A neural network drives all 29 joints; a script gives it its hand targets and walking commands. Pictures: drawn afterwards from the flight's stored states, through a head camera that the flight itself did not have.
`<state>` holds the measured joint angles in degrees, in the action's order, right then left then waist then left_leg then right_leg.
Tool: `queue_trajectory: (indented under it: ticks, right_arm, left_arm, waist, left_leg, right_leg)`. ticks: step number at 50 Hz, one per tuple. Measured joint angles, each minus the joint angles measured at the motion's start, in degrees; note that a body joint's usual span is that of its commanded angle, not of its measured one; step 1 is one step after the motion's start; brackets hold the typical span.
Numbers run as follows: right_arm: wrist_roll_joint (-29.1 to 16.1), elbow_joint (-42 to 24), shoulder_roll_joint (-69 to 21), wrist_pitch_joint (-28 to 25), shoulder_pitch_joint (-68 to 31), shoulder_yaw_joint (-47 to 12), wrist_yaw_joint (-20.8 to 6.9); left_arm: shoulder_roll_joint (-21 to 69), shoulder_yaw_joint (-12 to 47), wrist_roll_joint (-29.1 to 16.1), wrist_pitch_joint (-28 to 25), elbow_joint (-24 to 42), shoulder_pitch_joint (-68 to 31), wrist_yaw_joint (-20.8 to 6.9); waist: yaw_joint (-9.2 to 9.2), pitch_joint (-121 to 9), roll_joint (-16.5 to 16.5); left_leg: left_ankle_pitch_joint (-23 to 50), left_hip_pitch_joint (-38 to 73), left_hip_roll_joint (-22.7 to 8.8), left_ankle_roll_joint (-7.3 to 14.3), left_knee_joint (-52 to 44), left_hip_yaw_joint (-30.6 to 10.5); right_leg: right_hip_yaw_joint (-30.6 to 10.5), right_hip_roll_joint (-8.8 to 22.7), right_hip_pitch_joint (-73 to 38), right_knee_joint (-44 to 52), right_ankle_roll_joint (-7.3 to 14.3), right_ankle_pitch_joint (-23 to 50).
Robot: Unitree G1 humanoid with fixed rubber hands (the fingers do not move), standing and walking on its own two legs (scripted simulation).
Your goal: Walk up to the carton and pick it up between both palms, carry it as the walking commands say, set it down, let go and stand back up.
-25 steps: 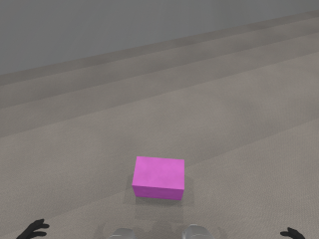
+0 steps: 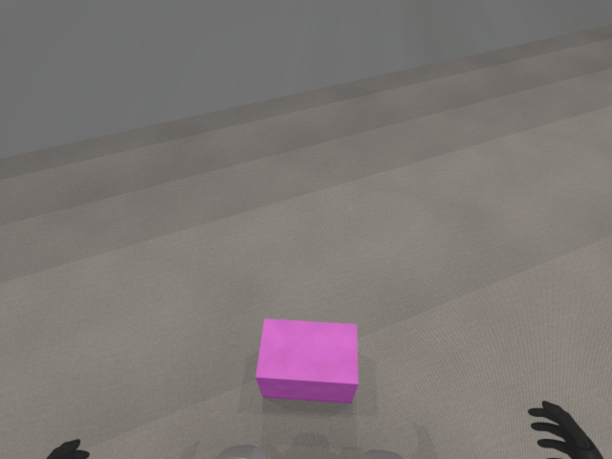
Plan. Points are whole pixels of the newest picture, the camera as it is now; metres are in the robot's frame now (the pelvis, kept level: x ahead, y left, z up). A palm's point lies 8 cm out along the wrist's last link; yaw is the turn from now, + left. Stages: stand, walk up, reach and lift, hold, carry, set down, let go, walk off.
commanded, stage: walk up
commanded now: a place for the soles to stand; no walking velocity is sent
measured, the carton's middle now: (308, 361) +0.45 +0.01 -0.65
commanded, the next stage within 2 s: reach and lift in 1.74 s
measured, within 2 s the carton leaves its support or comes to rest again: neither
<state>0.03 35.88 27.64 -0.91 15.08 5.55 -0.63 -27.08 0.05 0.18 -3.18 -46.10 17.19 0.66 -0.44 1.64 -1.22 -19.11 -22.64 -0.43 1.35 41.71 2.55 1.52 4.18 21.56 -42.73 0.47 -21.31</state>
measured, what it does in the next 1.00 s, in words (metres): stands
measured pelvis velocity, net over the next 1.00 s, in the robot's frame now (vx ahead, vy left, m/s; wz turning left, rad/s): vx -0.01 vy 0.03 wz -0.04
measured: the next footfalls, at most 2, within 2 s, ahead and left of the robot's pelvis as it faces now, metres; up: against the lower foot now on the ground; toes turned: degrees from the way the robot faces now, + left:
none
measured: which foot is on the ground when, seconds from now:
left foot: down 0.00-1.00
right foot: down 0.00-1.00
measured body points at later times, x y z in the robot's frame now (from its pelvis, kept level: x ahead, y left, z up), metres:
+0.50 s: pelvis +0.01 +0.01 +0.00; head +0.02 +0.00 +0.45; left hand +0.09 +0.35 -0.09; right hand +0.15 -0.33 -0.06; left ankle +0.03 +0.12 -0.71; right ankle +0.02 -0.14 -0.71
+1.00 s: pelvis -0.01 +0.03 +0.00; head +0.00 +0.03 +0.45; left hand +0.08 +0.38 -0.09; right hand +0.13 -0.31 -0.06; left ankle +0.03 +0.12 -0.71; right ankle -0.02 -0.12 -0.69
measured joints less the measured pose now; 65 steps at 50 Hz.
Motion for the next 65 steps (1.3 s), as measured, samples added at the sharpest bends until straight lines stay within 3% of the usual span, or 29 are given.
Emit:
queue_trajectory:
  ticks: [4, 34, 40, 44, 50, 54, 56, 59, 62, 65]
  right_arm:
    - [0.0, 0.0, 0.0, 0.1, -1.4, 0.0, -0.2]
    - [0.0, 0.0, 0.0, 0.6, -2.8, -0.2, -0.7]
    - [0.0, 0.0, 0.0, 2.3, -3.2, -0.2, -1.6]
    - [0.0, 0.0, 0.0, 2.5, -3.1, -0.2, -2.1]
    - [0.0, 0.0, 0.0, 2.5, -3.2, -0.2, -2.1]
    - [0.0, 0.0, 0.0, 2.8, -3.2, -0.2, -2.0]
    - [0.0, 0.1, -0.2, 3.3, -2.5, -0.2, -2.0]
    - [0.0, 0.0, -0.2, 3.6, -2.4, -0.2, -2.0]
    - [0.0, 0.0, -0.2, 3.1, -1.9, -0.2, -2.0]
    - [0.0, 0.8, -0.4, 2.2, -1.3, -0.2, -1.5]
  left_arm:
    - [0.0, 0.0, 0.0, -0.5, -0.4, 0.0, 0.2]
    - [0.0, 0.0, 0.0, -0.7, -0.6, 0.0, 0.6]
    - [0.0, 0.0, 0.0, -0.7, -1.2, 0.0, 2.3]
    - [0.0, 0.0, 0.0, -0.7, -1.2, 0.0, 2.7]
    - [0.0, 0.0, 0.0, 0.1, -1.7, 0.1, 2.8]
    - [0.0, 0.0, 0.0, -0.3, -2.1, 0.4, 2.8]
    - [0.0, 0.0, 0.0, -1.0, -2.1, 0.5, 2.8]
    - [0.0, 0.0, 0.0, -1.1, -2.0, 0.6, 2.8]
    - [0.0, 0.0, 0.0, -1.2, -0.8, 0.5, 2.8]
    - [0.2, 0.0, 0.0, -0.6, -0.3, 0.0, 2.4]
  waist:
    - [-0.01, 0.0, 0.0]
    - [-0.01, -0.6, 0.0]
    - [0.00, -0.5, -0.4]
    - [-0.02, -0.5, -0.6]
    - [-0.02, -0.5, -0.6]
    - [0.01, -0.4, -0.7]
    - [0.02, -0.1, -1.5]
    - [0.03, 0.0, -1.8]
    - [-0.07, -0.1, -1.9]
    - [-0.02, 0.3, -1.5]
  left_leg:
    - [-0.3, 0.0, 0.0, 0.0, 0.0, 0.1]
    - [-0.4, 0.0, -0.1, 0.2, 0.1, 0.6]
    - [-1.0, -0.5, -0.1, 0.3, 1.7, 0.5]
    - [-1.7, -0.6, -0.1, 1.4, 2.8, 1.1]
    - [-0.8, -0.2, 0.0, 2.5, 1.6, 2.2]
    - [-0.2, -1.0, -0.1, 2.4, 1.5, 4.0]
    - [-2.8, -1.3, -0.3, 2.0, 3.6, 3.2]
    - [-7.6, -2.4, -0.3, 1.8, 9.6, -0.4]
    - [-6.5, 0.4, -0.5, 1.7, 3.9, -3.2]
    - [-1.7, 1.1, -0.5, -0.3, 3.2, -3.0]
  right_leg:
    - [-0.2, 0.0, 0.0, 0.2, -1.5, 0.2]
    - [-0.6, 0.0, -0.2, 1.0, -2.1, 0.6]
    - [-0.6, 0.0, -0.2, 0.5, -2.1, 0.6]
    - [-1.1, 0.0, -0.1, -0.1, -1.0, 0.6]
    - [-1.0, -1.0, 1.0, -9.6, 1.1, -5.4]
    - [-0.4, -1.0, -0.7, -0.2, 1.4, -3.8]
    - [-0.3, -1.2, -0.8, -0.3, 0.0, -0.8]
    - [-0.9, -1.1, -0.7, -0.2, 0.9, 0.0]
    - [-1.3, -1.0, -0.6, -0.6, -0.4, 0.0]
    - [-1.4, -0.9, -0.4, -3.1, -0.2, -2.0]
